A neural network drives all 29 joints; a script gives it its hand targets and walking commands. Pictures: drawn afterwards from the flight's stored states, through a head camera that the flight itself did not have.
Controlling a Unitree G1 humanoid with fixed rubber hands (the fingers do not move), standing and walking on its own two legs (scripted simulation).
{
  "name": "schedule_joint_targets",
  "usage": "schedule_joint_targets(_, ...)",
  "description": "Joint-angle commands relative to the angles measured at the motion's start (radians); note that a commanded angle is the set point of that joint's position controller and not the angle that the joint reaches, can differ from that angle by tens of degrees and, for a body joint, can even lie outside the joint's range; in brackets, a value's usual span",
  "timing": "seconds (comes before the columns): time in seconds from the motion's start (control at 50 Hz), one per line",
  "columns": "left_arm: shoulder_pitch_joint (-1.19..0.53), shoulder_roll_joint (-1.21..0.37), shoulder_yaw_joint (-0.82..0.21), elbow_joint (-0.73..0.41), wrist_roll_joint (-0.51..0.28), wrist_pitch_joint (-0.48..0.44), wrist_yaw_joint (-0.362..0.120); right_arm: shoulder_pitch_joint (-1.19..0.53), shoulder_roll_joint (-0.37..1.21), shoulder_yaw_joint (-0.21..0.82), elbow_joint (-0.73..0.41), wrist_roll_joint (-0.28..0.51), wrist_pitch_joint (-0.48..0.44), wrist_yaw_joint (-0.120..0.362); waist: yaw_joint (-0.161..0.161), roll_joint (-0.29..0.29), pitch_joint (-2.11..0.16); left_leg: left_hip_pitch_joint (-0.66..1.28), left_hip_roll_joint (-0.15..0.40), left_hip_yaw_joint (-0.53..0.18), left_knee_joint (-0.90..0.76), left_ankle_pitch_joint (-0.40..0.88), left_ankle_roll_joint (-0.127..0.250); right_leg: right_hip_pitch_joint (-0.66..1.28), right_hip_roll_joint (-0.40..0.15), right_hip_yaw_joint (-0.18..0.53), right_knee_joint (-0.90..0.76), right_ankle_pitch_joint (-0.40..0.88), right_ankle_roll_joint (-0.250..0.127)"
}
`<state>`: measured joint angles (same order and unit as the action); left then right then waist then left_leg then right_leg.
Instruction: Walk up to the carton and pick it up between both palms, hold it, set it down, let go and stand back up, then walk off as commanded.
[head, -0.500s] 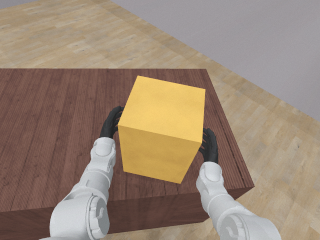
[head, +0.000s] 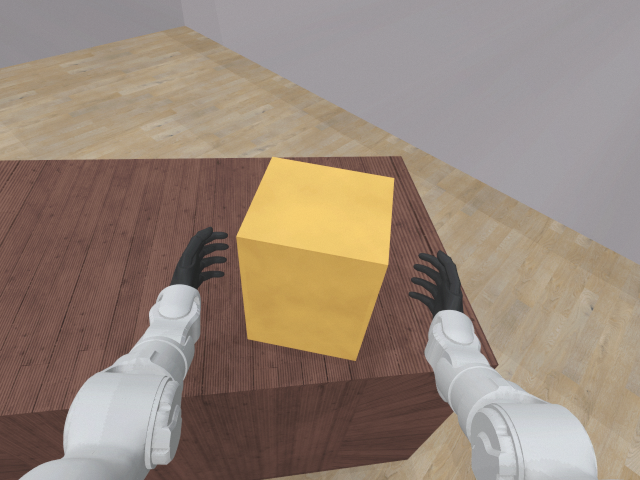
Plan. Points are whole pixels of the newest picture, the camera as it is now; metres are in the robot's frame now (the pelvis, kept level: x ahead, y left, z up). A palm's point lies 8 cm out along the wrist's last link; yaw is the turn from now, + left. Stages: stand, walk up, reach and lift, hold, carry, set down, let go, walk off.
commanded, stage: set down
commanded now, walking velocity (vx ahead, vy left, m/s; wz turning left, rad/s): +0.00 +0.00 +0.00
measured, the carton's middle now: (316, 264) +0.45 +0.01 -0.01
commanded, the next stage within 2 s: none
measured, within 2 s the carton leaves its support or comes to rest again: neither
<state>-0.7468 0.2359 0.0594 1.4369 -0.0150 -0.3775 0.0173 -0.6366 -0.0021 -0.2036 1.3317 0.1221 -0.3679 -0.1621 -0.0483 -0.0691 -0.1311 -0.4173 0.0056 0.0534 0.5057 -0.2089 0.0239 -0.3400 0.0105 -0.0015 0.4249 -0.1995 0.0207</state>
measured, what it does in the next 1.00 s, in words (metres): stands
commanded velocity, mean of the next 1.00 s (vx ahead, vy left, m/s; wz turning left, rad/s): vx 0.00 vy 0.00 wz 0.00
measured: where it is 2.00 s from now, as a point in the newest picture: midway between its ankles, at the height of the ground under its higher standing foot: outside the picture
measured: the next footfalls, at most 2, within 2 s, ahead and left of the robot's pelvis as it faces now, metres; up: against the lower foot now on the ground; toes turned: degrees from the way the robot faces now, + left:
none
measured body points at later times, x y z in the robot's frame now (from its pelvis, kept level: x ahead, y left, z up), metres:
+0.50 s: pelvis -0.01 +0.00 +0.00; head -0.01 +0.03 +0.45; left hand +0.32 +0.23 +0.01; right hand +0.30 -0.17 +0.00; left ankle +0.03 +0.08 -0.74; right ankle +0.01 -0.14 -0.74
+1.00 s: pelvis -0.01 +0.00 +0.00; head -0.01 +0.03 +0.45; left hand +0.26 +0.23 -0.01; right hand +0.23 -0.17 -0.02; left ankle +0.03 +0.08 -0.74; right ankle +0.01 -0.14 -0.74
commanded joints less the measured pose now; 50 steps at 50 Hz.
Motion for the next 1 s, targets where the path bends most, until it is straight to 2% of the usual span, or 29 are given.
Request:
schedule_joint_targets(0.0, -0.371, 0.151, -0.033, -0.071, -0.149, -0.048, -0.052, -0.268, -0.115, 0.147, -0.13, 0.036, -0.031, -0.009, -0.006, 0.147, -0.224, 0.111, 0.014, -0.026, 0.047, 0.093, -0.043, -0.084, -0.004, -0.013, 0.023, 0.038, -0.023)
schedule_joint_targets(0.08, -0.074, 0.108, 0.039, -0.261, -0.056, -0.048, -0.089, 0.032, -0.076, 0.233, -0.128, 0.091, -0.149, -0.029, 0.051, 0.206, -0.335, 0.392, 0.011, -0.038, 0.108, 0.534, -0.104, -0.04, 0.028, -0.004, -0.009, 0.373, -0.019)
schedule_joint_targets(0.1, -0.058, 0.105, 0.058, -0.307, -0.039, -0.047, -0.1, 0.053, -0.061, 0.254, -0.144, 0.097, -0.178, -0.035, 0.071, 0.215, -0.334, 0.393, 0.007, -0.036, 0.108, 0.584, -0.112, -0.014, 0.03, -0.008, -0.012, 0.392, -0.015)
schedule_joint_targets(0.14, -0.066, 0.129, 0.091, -0.373, -0.036, -0.043, -0.109, 0.065, -0.07, 0.269, -0.177, 0.113, -0.215, -0.051, 0.072, 0.205, -0.397, 0.41, 0.008, -0.037, 0.118, 0.643, -0.119, -0.002, 0.039, -0.01, -0.014, 0.436, -0.012)
schedule_joint_targets(0.24, 0.057, 0.103, 0.086, -0.456, -0.016, 0.018, -0.134, 0.125, -0.084, 0.285, -0.279, 0.134, -0.258, -0.063, 0.091, 0.219, -0.308, 0.435, 0.008, -0.031, 0.102, 0.608, -0.123, 0.033, 0.041, -0.018, -0.034, 0.362, -0.022)
schedule_joint_targets(0.26, 0.003, 0.104, 0.061, -0.498, -0.037, 0.021, -0.135, 0.083, -0.105, 0.252, -0.292, 0.123, -0.255, -0.067, 0.057, 0.229, -0.295, 0.448, 0.015, -0.033, 0.105, 0.582, -0.125, 0.007, 0.044, -0.024, -0.045, 0.322, -0.027)
schedule_joint_targets(0.32, 0.041, 0.106, 0.037, -0.571, -0.079, 0.027, -0.141, 0.086, -0.106, 0.247, -0.408, 0.114, -0.262, -0.068, 0.054, 0.197, -0.288, 0.46, 0.016, -0.041, 0.09, 0.535, -0.111, -0.009, 0.049, -0.024, -0.056, 0.285, -0.031)
schedule_joint_targets(0.34, 0.148, 0.084, 0.035, -0.647, -0.081, 0.031, -0.147, 0.195, -0.08, 0.272, -0.454, 0.122, -0.265, -0.071, 0.055, 0.177, -0.296, 0.51, 0.02, -0.047, 0.084, 0.576, -0.113, 0.043, 0.049, -0.019, -0.07, 0.317, -0.035)
schedule_joint_targets(0.36, 0.088, 0.095, 0.017, -0.685, -0.096, 0.018, -0.142, 0.14, -0.095, 0.241, -0.455, 0.102, -0.263, -0.066, 0.039, 0.203, -0.284, 0.493, 0.023, -0.049, 0.073, 0.532, -0.114, 0.005, 0.052, -0.028, -0.073, 0.244, -0.037)
schedule_joint_targets(0.38, 0.033, 0.112, 0.023, -0.642, -0.106, 0.017, -0.145, 0.082, -0.102, 0.232, -0.463, 0.09, -0.24, -0.065, 0.047, 0.19, -0.241, 0.434, 0.02, -0.047, 0.06, 0.411, -0.101, -0.016, 0.042, -0.021, -0.075, 0.159, -0.04)
schedule_joint_targets(0.4, 0.125, 0.111, 0.028, -0.675, -0.109, 0.017, -0.149, 0.181, -0.07, 0.265, -0.493, 0.102, -0.228, -0.068, 0.059, 0.159, -0.216, 0.435, 0.011, -0.041, 0.046, 0.387, -0.092, 0.04, 0.032, -0.01, -0.079, 0.183, -0.039)
schedule_joint_targets(0.42, 0.073, 0.135, 0.034, -0.667, -0.11, 0.023, -0.144, 0.134, -0.096, 0.223, -0.507, 0.079, -0.213, -0.066, 0.047, 0.17, -0.183, 0.395, 0.017, -0.044, 0.031, 0.299, -0.083, 0.02, 0.033, -0.013, -0.076, 0.112, -0.039)
schedule_joint_targets(0.46, 0.115, 0.12, 0.017, -0.59, -0.139, 0.03, -0.15, 0.199, -0.068, 0.233, -0.493, 0.067, -0.159, -0.07, 0.05, 0.096, -0.066, 0.352, 0.034, -0.04, -0.02, 0.107, -0.059, 0.025, 0.016, -0.012, -0.096, -0.022, -0.035)
schedule_joint_targets(0.5, 0.054, 0.119, -0.01, -0.581, -0.151, 0.035, -0.142, 0.16, -0.073, 0.187, -0.461, 0.044, -0.116, -0.069, 0.032, 0.122, -0.025, 0.296, 0.049, -0.068, -0.053, -0.087, -0.05, -0.026, 0.008, -0.008, -0.085, -0.152, -0.044)
schedule_joint_targets(0.54, 0.013, 0.107, -0.023, -0.572, -0.159, 0.046, -0.129, 0.143, -0.087, 0.168, -0.445, 0.024, -0.069, -0.07, 0.014, 0.139, -0.033, 0.292, 0.058, -0.085, -0.095, -0.181, -0.04, -0.015, 0.016, -0.025, -0.081, -0.195, -0.042)
schedule_joint_targets(0.56, 0.089, 0.107, -0.016, -0.606, -0.151, 0.048, -0.126, 0.198, -0.085, 0.181, -0.451, 0.036, -0.06, -0.07, 0.043, 0.154, -0.016, 0.289, 0.063, -0.094, -0.124, -0.214, -0.04, 0.035, 0.02, -0.026, -0.073, -0.189, -0.04)
schedule_joint_targets(0.6, 0.028, 0.104, -0.048, -0.558, -0.173, 0.053, -0.123, 0.148, -0.074, 0.151, -0.444, 0.027, -0.035, -0.073, 0.01, 0.162, 0.004, 0.25, 0.07, -0.103, -0.126, -0.264, -0.041, 0.024, 0.013, -0.019, -0.063, -0.198, -0.039)
schedule_joint_targets(0.62, 0.07, 0.097, -0.059, -0.579, -0.182, 0.055, -0.121, 0.156, -0.061, 0.15, -0.506, 0.021, -0.038, -0.071, 0.019, 0.145, -0.041, 0.265, 0.08, -0.118, -0.133, -0.286, -0.038, 0.044, 0.013, -0.022, -0.051, -0.165, -0.031)
schedule_joint_targets(0.7, 0.101, 0.159, -0.013, -0.689, -0.18, 0.032, -0.108, 0.197, -0.045, 0.146, -0.599, 0.0, -0.065, -0.077, 0.041, 0.152, -0.151, 0.315, 0.053, -0.079, -0.08, -0.129, -0.057, 0.026, 0.011, -0.008, -0.056, -0.127, -0.032)
schedule_joint_targets(0.72, 0.257, 0.137, -0.01, -0.771, -0.17, 0.019, -0.11, 0.336, -0.014, 0.186, -0.65, 0.014, -0.09, -0.076, 0.067, 0.157, -0.211, 0.382, 0.064, -0.1, -0.077, -0.06, -0.065, 0.068, 0.012, -0.006, -0.047, -0.043, -0.035)
schedule_joint_targets(0.74, 0.232, 0.147, -0.005, -0.779, -0.175, 0.012, -0.113, 0.314, -0.012, 0.191, -0.681, 0.017, -0.102, -0.081, 0.071, 0.151, -0.277, 0.393, 0.05, -0.073, -0.05, 0.017, -0.064, 0.044, 0.009, -0.003, -0.057, -0.024, -0.034)
schedule_joint_targets(0.76, 0.415, 0.132, 0.017, -0.814, -0.142, 0.019, -0.127, 0.474, 0.011, 0.235, -0.683, 0.037, -0.126, -0.084, 0.098, 0.172, -0.251, 0.473, 0.037, -0.06, -0.029, 0.156, -0.075, 0.063, 0.013, 0.006, -0.073, 0.047, -0.041)
schedule_joint_targets(0.78, 0.312, 0.154, 0.035, -0.794, -0.136, 0.027, -0.136, 0.386, 0.009, 0.243, -0.697, 0.038, -0.124, -0.089, 0.094, 0.16, -0.261, 0.438, 0.022, -0.048, -0.012, 0.166, -0.071, 0.058, 0.008, 0.014, -0.081, 0.022, -0.037)
schedule_joint_targets(0.82, 0.546, 0.127, 0.046, -0.878, -0.101, 0.045, -0.155, 0.59, 0.013, 0.285, -0.694, 0.059, -0.152, -0.095, 0.111, 0.165, -0.194, 0.526, 0.028, -0.065, -0.003, 0.319, -0.083, 0.101, 0.022, 0.008, -0.088, 0.14, -0.046)
schedule_joint_targets(0.84, 0.64, 0.104, 0.047, -0.889, -0.095, 0.062, -0.167, 0.669, 0.001, 0.306, -0.707, 0.074, -0.153, -0.085, 0.138, 0.153, -0.146, 0.556, 0.038, -0.077, -0.019, 0.335, -0.088, 0.131, 0.024, 0.01, -0.107, 0.148, -0.053)
schedule_joint_targets(0.88, 0.738, 0.086, 0.055, -0.938, -0.061, 0.093, -0.192, 0.783, -0.006, 0.315, -0.701, 0.076, -0.161, -0.092, 0.119, 0.159, -0.055, 0.571, 0.037, -0.073, -0.029, 0.384, -0.09, 0.152, 0.03, 0.009, -0.131, 0.182, -0.063)
schedule_joint_targets(0.92, 0.739, 0.103, 0.075, -0.928, -0.056, 0.12, -0.212, 0.775, 0.004, 0.327, -0.752, 0.061, -0.169, -0.108, 0.13, 0.148, -0.009, 0.558, 0.026, -0.052, -0.014, 0.394, -0.081, 0.154, 0.021, 0.015, -0.142, 0.183, -0.06)
schedule_joint_targets(0.96, 0.68, 0.132, 0.064, -0.956, -0.097, 0.116, -0.211, 0.689, 0.003, 0.309, -0.848, 0.038, -0.165, -0.11, 0.11, 0.133, 0.037, 0.492, 0.022, -0.048, -0.034, 0.286, -0.068, 0.114, 0.017, 0.015, -0.14, 0.078, -0.05)
schedule_joint_targets(0.98, 0.711, 0.151, 0.058, -1.035, -0.118, 0.105, -0.205, 0.71, 0.011, 0.327, -0.934, 0.034, -0.167, -0.103, 0.122, 0.141, 0.041, 0.488, 0.016, -0.041, -0.035, 0.277, -0.068, 0.114, 0.011, 0.025, -0.14, 0.051, -0.055)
